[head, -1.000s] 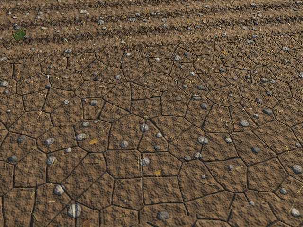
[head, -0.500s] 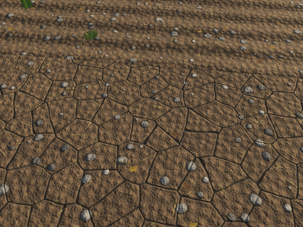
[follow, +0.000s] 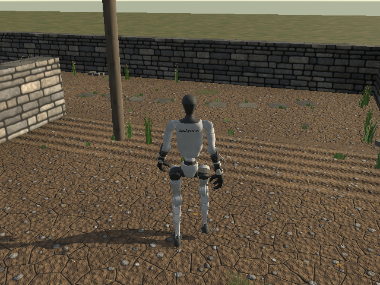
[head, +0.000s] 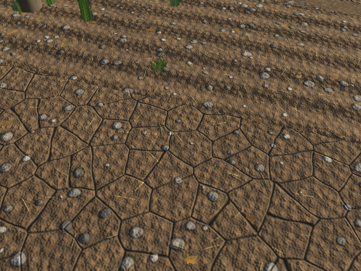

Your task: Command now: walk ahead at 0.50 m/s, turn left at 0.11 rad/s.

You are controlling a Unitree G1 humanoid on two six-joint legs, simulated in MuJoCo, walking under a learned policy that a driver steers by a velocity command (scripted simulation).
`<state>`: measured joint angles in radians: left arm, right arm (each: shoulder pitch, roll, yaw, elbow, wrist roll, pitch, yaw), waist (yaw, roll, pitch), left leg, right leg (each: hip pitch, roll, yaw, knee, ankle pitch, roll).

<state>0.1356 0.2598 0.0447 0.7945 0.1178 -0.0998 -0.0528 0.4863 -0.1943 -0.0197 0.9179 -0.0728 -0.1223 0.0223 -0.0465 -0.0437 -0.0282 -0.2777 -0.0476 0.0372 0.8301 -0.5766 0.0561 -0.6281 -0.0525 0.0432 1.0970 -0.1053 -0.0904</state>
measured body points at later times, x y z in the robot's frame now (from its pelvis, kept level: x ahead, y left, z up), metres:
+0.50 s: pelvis +0.29 -0.03 -0.14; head +0.31 -0.04 +0.31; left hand +0.38 +0.21 -0.28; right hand +0.45 -0.31 -0.22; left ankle +0.49 +0.10 -0.83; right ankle +0.25 -0.11 -0.88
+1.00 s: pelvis +0.52 -0.08 -0.14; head +0.55 -0.09 +0.31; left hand +0.83 +0.01 -0.23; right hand +0.38 -0.33 -0.26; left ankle +0.49 +0.07 -0.88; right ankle +0.58 -0.29 -0.82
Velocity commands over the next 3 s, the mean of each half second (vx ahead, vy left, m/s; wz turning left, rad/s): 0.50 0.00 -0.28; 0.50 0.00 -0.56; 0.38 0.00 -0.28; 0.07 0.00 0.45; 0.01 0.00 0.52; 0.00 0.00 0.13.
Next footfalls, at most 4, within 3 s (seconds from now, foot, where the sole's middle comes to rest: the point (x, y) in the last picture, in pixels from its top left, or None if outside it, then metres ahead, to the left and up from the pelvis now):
0.20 right None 0.29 -0.11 -0.91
0.60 left None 0.53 0.06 -0.91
1.12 right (252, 256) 0.63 -0.31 -0.91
1.56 left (241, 193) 0.94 -0.31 -0.91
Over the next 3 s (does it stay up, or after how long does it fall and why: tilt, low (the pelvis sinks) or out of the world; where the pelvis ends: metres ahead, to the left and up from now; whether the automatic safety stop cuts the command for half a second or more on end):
stays up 0.79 -0.32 -0.14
